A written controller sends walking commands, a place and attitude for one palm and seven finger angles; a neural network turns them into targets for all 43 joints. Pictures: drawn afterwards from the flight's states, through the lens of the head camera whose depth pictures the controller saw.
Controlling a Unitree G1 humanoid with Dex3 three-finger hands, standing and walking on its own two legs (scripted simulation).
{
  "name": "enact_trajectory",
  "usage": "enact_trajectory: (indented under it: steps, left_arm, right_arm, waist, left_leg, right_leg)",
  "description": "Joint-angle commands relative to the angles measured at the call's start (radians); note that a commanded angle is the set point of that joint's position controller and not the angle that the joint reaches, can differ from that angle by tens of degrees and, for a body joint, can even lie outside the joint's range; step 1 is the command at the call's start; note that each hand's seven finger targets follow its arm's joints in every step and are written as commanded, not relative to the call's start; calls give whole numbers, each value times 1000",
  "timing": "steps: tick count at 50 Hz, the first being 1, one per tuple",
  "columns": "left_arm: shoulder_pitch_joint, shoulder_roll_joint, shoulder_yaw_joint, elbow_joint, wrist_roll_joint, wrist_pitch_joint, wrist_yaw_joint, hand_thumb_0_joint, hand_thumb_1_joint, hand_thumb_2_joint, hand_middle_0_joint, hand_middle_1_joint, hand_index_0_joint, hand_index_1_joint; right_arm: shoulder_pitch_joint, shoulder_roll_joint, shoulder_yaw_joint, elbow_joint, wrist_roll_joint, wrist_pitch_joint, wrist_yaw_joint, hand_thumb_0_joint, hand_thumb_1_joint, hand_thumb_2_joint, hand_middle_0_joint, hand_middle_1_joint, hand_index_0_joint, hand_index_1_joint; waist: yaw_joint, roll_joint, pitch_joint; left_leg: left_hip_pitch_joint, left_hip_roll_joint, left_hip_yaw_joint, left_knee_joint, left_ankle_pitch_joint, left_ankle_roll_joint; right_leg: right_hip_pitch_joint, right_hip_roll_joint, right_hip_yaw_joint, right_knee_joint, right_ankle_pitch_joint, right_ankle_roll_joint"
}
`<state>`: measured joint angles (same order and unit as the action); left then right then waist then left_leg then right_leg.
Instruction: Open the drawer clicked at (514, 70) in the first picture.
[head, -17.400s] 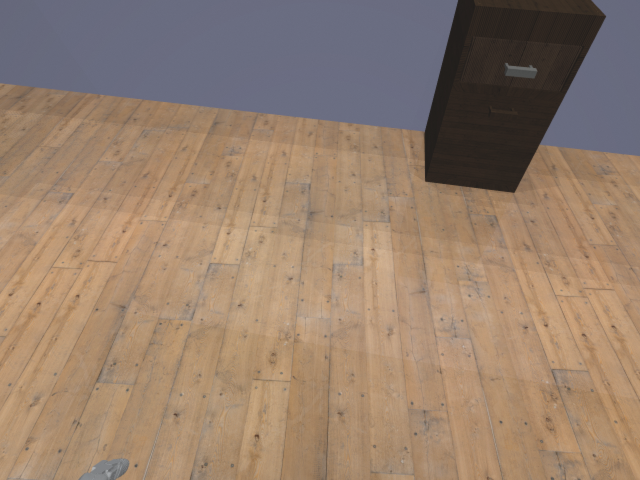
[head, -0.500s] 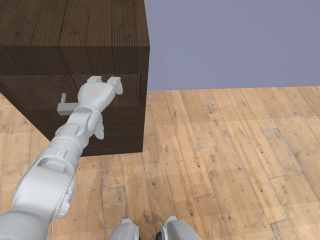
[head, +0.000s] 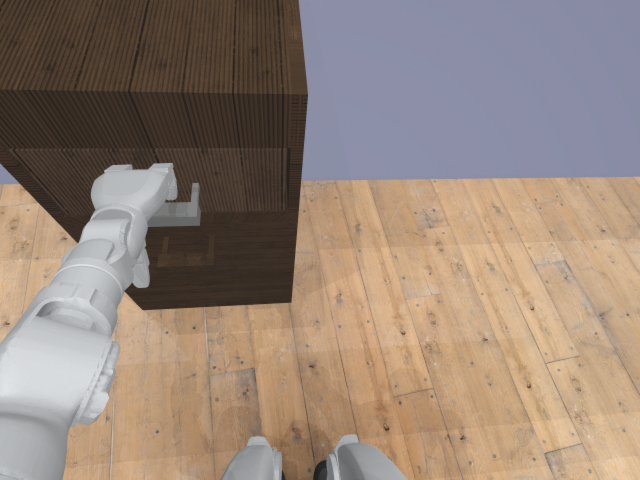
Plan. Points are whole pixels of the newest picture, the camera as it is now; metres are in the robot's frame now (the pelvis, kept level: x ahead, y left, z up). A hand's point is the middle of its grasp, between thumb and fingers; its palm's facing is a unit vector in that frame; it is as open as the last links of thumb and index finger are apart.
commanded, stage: lower the fingers behind the handle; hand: left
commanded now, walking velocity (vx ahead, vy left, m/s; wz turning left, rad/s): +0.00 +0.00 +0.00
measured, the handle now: (165, 202) +0.54 +0.21 -0.09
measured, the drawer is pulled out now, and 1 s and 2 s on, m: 0.00 0.00 0.00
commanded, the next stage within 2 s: lift the fingers back up to retry in 1.36 s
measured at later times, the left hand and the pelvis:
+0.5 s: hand (157, 218) +0.49 +0.21 -0.07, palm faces -0.10 +0.00 -0.99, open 13.7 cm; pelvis -0.02 +0.01 -0.03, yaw -2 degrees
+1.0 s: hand (160, 223) +0.49 +0.21 -0.08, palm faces -0.01 +0.02 -1.00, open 13.8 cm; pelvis -0.03 +0.00 -0.06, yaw -3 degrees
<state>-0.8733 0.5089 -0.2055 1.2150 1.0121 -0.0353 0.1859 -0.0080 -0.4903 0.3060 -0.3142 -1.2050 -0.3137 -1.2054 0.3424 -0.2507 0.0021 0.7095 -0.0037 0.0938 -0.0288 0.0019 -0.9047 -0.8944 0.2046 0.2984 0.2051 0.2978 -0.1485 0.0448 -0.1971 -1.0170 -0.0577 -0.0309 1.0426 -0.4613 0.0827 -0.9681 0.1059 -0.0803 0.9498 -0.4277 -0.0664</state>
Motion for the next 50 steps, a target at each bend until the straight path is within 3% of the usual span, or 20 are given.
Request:
enact_trajectory:
  steps: [1,3,7,9,12,16,18,20,24,28,29,30,32,35,36,38,39,42,46,50]
  left_arm:
    - [-368,220,201,-343,48,-189,56,0,-500,300,-300,-1200,-300,-1200]
    - [-384,350,322,-424,82,-225,150,0,-500,300,-300,-1200,-300,-1200]
    - [-231,263,332,-282,134,-137,360,0,-500,300,-300,-1200,-300,-1200]
    - [-263,224,311,-234,151,-63,438,0,-500,300,-300,-1200,-300,-1200]
    - [-411,245,309,-242,156,39,498,0,-500,300,-300,-1200,-300,-1200]
    - [-574,236,254,-348,129,86,424,0,-500,300,-300,-1200,-300,-1200]
    - [-543,246,251,-282,110,95,372,0,-500,300,-300,-1200,-300,-1200]
    - [-488,222,223,-180,101,111,324,0,-500,300,-300,-1200,-300,-1200]
    - [-406,213,187,-82,114,69,268,0,-500,300,-300,-1200,-300,-1200]
    - [-362,176,169,-92,128,-13,252,0,-500,300,-300,-1200,-300,-1200]
    - [-347,173,174,-107,127,-31,252,0,-500,300,-300,-1200,-300,-1200]
    - [-344,131,151,-125,122,-46,250,0,-500,300,-300,-1200,-300,-1200]
    - [-291,181,200,-118,122,-61,263,0,-500,300,-300,-1200,-300,-1200]
    - [-369,153,181,-183,115,-73,288,0,-500,300,-300,-1200,-300,-1200]
    - [-357,183,204,-176,119,-67,303,0,-500,300,-300,-1200,-300,-1200]
    - [-326,203,217,-132,117,-35,318,0,-500,300,-300,-1200,-300,-1200]
    - [-344,184,199,-123,116,-21,323,0,-500,300,-300,-1200,-300,-1200]
    - [-372,195,205,-124,116,6,333,0,-500,300,-300,-1200,-300,-1200]
    - [-383,190,185,-67,112,48,310,0,-500,300,-300,-1200,-300,-1200]
    - [-387,215,188,-65,113,57,278,0,-500,300,-300,-1200,-300,-1200]
  right_arm:
    - [134,-175,-71,-62,-18,7,-16,0,-900,-900,200,300,200,300]
    - [122,-175,-73,-91,-28,17,-19,0,-900,-900,200,300,200,300]
    - [106,-173,-78,-107,-51,24,8,0,-900,-900,200,300,200,300]
    - [113,-188,-88,-105,-55,24,27,0,-900,-900,200,300,200,300]
    - [131,-202,-94,-94,-52,27,44,0,-900,-900,200,300,200,300]
    - [150,-204,-99,-75,-37,16,45,0,-900,-900,200,300,200,300]
    - [164,-200,-93,-56,-31,19,35,0,-900,-900,200,300,200,300]
    - [165,-196,-74,-52,-29,19,26,0,-900,-900,200,300,200,300]
    - [141,-185,-41,-64,-28,10,10,0,-900,-900,200,300,200,300]
    - [135,-177,-43,-83,-33,-1,6,0,-900,-900,200,300,200,300]
    - [137,-176,-46,-85,-35,-4,7,0,-900,-900,200,300,200,300]
    - [136,-172,-52,-84,-36,-6,11,0,-900,-900,200,300,200,300]
    - [140,-180,-56,-88,-36,-3,13,0,-900,-900,200,300,200,300]
    - [144,-181,-67,-79,-38,-6,20,0,-900,-900,200,300,200,300]
    - [146,-187,-68,-77,-38,-5,22,0,-900,-900,200,300,200,300]
    - [147,-192,-66,-77,-36,1,21,0,-900,-900,200,300,200,300]
    - [152,-191,-66,-74,-36,1,22,0,-900,-900,200,300,200,300]
    - [155,-197,-67,-67,-34,1,28,0,-900,-900,200,300,200,300]
    - [152,-198,-57,-68,-29,1,26,0,-900,-900,200,300,200,300]
    - [144,-195,-45,-81,-26,-5,21,0,-900,-900,200,300,200,300]
  waist:
    - [-9,169,-385]
    - [33,214,-505]
    - [41,108,-443]
    - [19,71,-484]
    - [0,105,-596]
    - [-39,154,-757]
    - [-52,131,-714]
    - [-63,113,-593]
    - [-64,81,-371]
    - [-66,64,-354]
    - [-53,84,-362]
    - [-57,93,-375]
    - [-32,71,-394]
    - [-51,83,-439]
    - [-38,102,-466]
    - [-37,65,-465]
    - [-50,55,-449]
    - [-44,102,-483]
    - [-66,53,-455]
    - [-60,57,-438]
  left_leg:
    - [343,57,-58,-21,385,-35]
    - [350,54,-62,9,464,-48]
    - [227,70,-81,53,469,-58]
    - [222,80,-86,65,459,-56]
    - [318,92,-116,58,492,-75]
    - [488,104,-144,47,522,-78]
    - [477,96,-135,36,484,-71]
    - [394,86,-116,19,401,-56]
    - [184,67,-64,29,245,-23]
    - [115,66,-58,62,230,-19]
    - [104,64,-54,70,234,-21]
    - [130,67,-66,73,258,-26]
    - [96,65,-56,91,249,-25]
    - [107,69,-72,108,251,-25]
    - [109,68,-66,115,258,-26]
    - [70,63,-57,125,240,-24]
    - [61,64,-59,125,227,-23]
    - [94,66,-69,129,235,-29]
    - [42,64,-64,139,204,-21]
    - [-16,58,-45,143,153,-13]
  right_leg:
    - [-29,-23,90,-10,210,-8]
    - [-23,-20,84,46,237,-11]
    - [-96,-19,56,102,215,1]
    - [-102,-22,58,112,225,11]
    - [-104,-27,48,121,235,24]
    - [-77,-27,50,88,250,37]
    - [-66,-24,47,64,230,35]
    - [-77,-22,44,44,184,30]
    - [-94,-18,57,31,111,21]
    - [-115,-17,69,57,112,15]
    - [-111,-18,70,68,118,13]
    - [-132,-18,67,77,129,10]
    - [-118,-15,72,94,128,11]
    - [-151,-20,68,116,123,13]
    - [-149,-19,72,125,127,15]
    - [-134,-17,75,126,120,17]
    - [-140,-17,71,124,113,19]
    - [-168,-19,63,140,107,18]
    - [-166,-19,61,141,96,26]
    - [-138,-20,71,136,75,24]
